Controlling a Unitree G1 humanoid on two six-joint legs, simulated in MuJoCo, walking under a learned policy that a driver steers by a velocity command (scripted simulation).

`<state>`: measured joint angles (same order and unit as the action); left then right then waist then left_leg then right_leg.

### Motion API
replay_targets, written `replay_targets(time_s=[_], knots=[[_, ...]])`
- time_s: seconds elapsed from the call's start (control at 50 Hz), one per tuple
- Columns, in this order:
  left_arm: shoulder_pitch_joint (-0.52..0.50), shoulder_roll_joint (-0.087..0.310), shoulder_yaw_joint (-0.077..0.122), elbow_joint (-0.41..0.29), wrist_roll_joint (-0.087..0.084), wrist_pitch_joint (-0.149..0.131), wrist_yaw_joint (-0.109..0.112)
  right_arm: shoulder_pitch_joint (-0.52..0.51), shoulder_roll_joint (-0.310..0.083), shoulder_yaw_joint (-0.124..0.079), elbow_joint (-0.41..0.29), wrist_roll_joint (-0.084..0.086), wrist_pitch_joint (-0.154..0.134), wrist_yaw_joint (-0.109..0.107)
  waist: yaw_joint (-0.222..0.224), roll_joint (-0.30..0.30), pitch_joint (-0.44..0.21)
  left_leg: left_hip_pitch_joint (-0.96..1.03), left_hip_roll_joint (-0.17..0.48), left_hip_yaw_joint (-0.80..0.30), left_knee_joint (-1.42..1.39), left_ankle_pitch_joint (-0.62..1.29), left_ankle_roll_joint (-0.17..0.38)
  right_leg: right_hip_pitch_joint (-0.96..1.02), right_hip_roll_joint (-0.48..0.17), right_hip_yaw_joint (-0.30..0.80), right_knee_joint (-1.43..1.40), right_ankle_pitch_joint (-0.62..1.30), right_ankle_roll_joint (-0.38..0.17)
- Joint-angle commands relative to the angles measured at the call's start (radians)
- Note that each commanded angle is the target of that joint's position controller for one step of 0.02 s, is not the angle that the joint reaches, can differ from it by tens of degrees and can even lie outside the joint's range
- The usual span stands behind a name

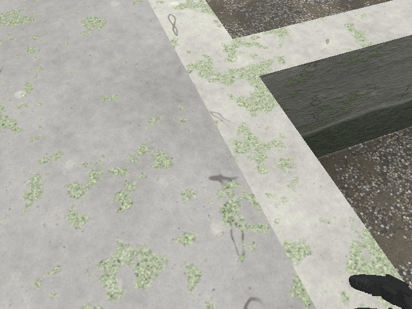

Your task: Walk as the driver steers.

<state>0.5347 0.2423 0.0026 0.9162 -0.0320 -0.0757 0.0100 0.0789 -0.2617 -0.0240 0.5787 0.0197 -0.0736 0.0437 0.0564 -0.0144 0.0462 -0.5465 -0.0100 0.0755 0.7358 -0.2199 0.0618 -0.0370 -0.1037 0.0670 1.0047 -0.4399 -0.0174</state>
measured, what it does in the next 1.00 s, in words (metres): walks ahead, turning right: right foot, then left foot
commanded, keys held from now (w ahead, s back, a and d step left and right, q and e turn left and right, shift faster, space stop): w+e+shift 1.00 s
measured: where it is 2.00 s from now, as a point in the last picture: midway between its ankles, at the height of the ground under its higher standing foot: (273, 179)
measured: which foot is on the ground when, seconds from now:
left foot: down 0.00-0.42, up 0.44-0.80, down 0.82-1.00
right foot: up 0.00-0.40, down 0.42-0.82, up 0.84-1.00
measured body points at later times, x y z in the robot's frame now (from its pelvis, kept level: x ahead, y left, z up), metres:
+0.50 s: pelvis +0.43 -0.01 -0.01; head +0.44 -0.01 +0.44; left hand +0.61 +0.21 -0.12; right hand +0.46 -0.29 -0.11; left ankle +0.27 +0.16 -0.54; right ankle +0.53 -0.06 -0.71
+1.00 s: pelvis +0.79 -0.06 +0.01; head +0.80 -0.09 +0.46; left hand +1.11 +0.00 -0.06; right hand +0.70 -0.34 -0.08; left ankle +0.92 +0.00 -0.70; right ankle +0.67 -0.11 -0.60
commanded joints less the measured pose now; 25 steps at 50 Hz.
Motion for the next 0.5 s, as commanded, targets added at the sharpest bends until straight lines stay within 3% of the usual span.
replay_targets(time_s=[0.02, 0.04, 0.06, 0.08, 0.12, 0.18, 0.2, 0.24, 0.28, 0.3, 0.34, 0.36, 0.38, 0.4, 0.42, 0.44, 0.46, 0.48, 0.5], knots=[[-0.221, 0.126, 0.032, -0.199, -0.053, -0.069, 0.004, 0.391, -0.155, -0.06, 0.082, -0.022, -0.022, -0.013, -0.203, 0.095, -0.157, 0.755, 0.34, -0.651, -0.471, -0.377, 0.149, -0.771, 0.009, 0.08, 0.409, 0.1, -0.063], [-0.227, 0.102, 0.033, -0.195, -0.03, -0.063, 0.002, 0.321, -0.131, -0.056, 0.093, -0.032, -0.03, -0.013, -0.142, 0.058, -0.087, 0.607, 0.307, -0.533, -0.482, -0.28, 0.134, -0.733, -0.032, 0.072, 0.359, 0.172, -0.059], [-0.175, 0.09, 0.039, -0.175, -0.025, -0.04, -0.005, 0.267, -0.073, -0.044, 0.099, -0.049, -0.04, -0.01, -0.082, 0.092, -0.063, 0.496, 0.263, -0.422, -0.496, -0.22, 0.114, -0.661, -0.065, 0.088, 0.334, 0.237, -0.06], [-0.137, 0.073, 0.04, -0.157, -0.031, -0.015, -0.015, 0.234, -0.032, -0.038, 0.111, -0.048, -0.045, -0.007, -0.05, 0.127, -0.044, 0.429, 0.247, -0.342, -0.525, -0.161, 0.104, -0.62, -0.081, 0.085, 0.325, 0.269, -0.055], [-0.141, 0.05, 0.044, -0.145, -0.033, 0.027, -0.021, 0.205, -0.017, -0.038, 0.138, -0.021, -0.054, -0.007, -0.022, 0.105, 0.025, 0.356, 0.236, -0.202, -0.577, -0.028, 0.075, -0.642, -0.093, 0.08, 0.301, 0.28, -0.041], [-0.246, 0.063, 0.048, -0.17, -0.022, 0.041, -0.018, 0.197, -0.032, -0.041, 0.158, -0.038, -0.063, -0.023, -0.026, 0.058, 0.11, 0.318, 0.168, -0.008, -0.623, 0.178, 0.007, -0.727, -0.045, 0.073, 0.194, 0.451, -0.035], [-0.297, 0.054, 0.042, -0.194, -0.018, 0.034, -0.022, 0.215, -0.056, -0.046, 0.165, -0.041, -0.069, -0.03, -0.035, 0.077, 0.132, 0.297, 0.175, 0.026, -0.641, 0.235, 0.002, -0.726, -0.036, 0.051, 0.112, 0.519, -0.033], [-0.382, 0.072, 0.045, -0.221, -0.009, 0.016, -0.042, 0.259, -0.058, -0.042, 0.182, -0.042, -0.07, -0.05, -0.062, 0.018, 0.15, 0.353, 0.157, 0.104, -0.652, 0.377, -0.03, -0.733, 0.01, -0.026, -0.02, 0.651, -0.043], [-0.445, 0.064, 0.042, -0.246, -0.009, -0.001, -0.066, 0.305, -0.095, -0.044, 0.197, -0.038, -0.064, -0.07, -0.075, -0.016, 0.139, 0.44, 0.159, 0.147, -0.634, 0.555, -0.081, -0.714, 0.055, -0.102, -0.142, 0.708, -0.067], [-0.468, 0.058, 0.041, -0.261, -0.014, -0.008, -0.08, 0.311, -0.124, -0.047, 0.197, -0.038, -0.058, -0.079, -0.07, -0.005, 0.131, 0.47, 0.165, 0.172, -0.602, 0.693, -0.102, -0.667, 0.077, -0.149, -0.215, 0.703, -0.081], [-0.475, 0.09, 0.058, -0.288, -0.017, -0.015, -0.101, 0.341, -0.187, -0.059, 0.199, -0.039, -0.039, -0.108, -0.045, 0.06, 0.057, 0.571, 0.179, 0.191, -0.456, 1.137, -0.141, -0.54, 0.161, -0.25, -0.282, 0.679, -0.104], [-0.417, 0.113, 0.074, -0.287, -0.023, -0.007, -0.104, 0.326, -0.219, -0.067, 0.193, -0.039, -0.023, -0.125, 0.001, 0.123, 0.003, 0.607, 0.202, 0.189, -0.347, 1.348, -0.142, -0.451, 0.193, -0.275, -0.274, 0.633, -0.111], [-0.284, 0.158, 0.097, -0.261, -0.026, 0.009, -0.101, 0.281, -0.251, -0.078, 0.18, -0.037, -0.008, -0.138, 0.082, 0.165, -0.053, 0.591, 0.225, 0.177, -0.185, 1.518, -0.135, -0.311, 0.217, -0.279, -0.236, 0.547, -0.13], [-0.025, 0.235, 0.137, -0.197, -0.023, 0.032, -0.085, 0.178, -0.258, -0.081, 0.146, -0.039, -0.005, -0.134, 0.215, 0.179, -0.145, 0.473, 0.235, 0.143, 0.071, 1.57, -0.117, -0.039, 0.203, -0.213, -0.199, 0.489, -0.175], [0.223, 0.268, 0.159, -0.125, -0.019, 0.049, -0.059, 0.042, -0.243, -0.083, 0.115, -0.012, -0.017, -0.111, 0.338, 0.076, -0.167, 0.272, 0.136, 0.143, 0.504, 1.086, -0.105, 0.236, 0.118, -0.085, -0.347, 0.588, -0.233], [0.194, 0.231, 0.138, -0.1, 0.017, 0.058, -0.047, 0.003, -0.021, -0.024, 0.071, -0.032, -0.06, -0.072, 0.222, -0.368, -0.049, -0.109, -0.131, 0.077, 1.048, -0.31, -0.114, 0.326, 0.113, 0.051, -0.338, 0.761, -0.267], [-0.034, 0.177, 0.094, -0.183, 0.063, 0.03, -0.045, 0.258, 0.067, 0.014, 0.021, 0.0, -0.096, -0.051, -0.026, -0.33, -0.233, -0.296, -0.1, -0.22, 1.172, -0.38, -0.067, 0.357, -0.038, 0.548, -0.443, 0.338, -0.425], [-0.054, 0.142, 0.103, -0.246, 0.055, 0.021, -0.044, 0.197, -0.025, 0.009, 0.001, 0.002, -0.122, -0.037, 0.018, -0.104, -0.271, -0.285, -0.07, -0.269, 1.074, -0.297, 0.004, 0.288, -0.089, 0.726, -0.645, -0.007, -0.431], [-0.102, 0.14, 0.106, -0.251, 0.05, 0.007, -0.045, 0.124, -0.059, -0.004, -0.017, 0.013, -0.127, -0.034, -0.038, 0.106, -0.086, -0.315, -0.038, -0.252, 0.928, -0.213, 0.028, 0.089, -0.099, 0.754, -0.77, -0.164, -0.385]])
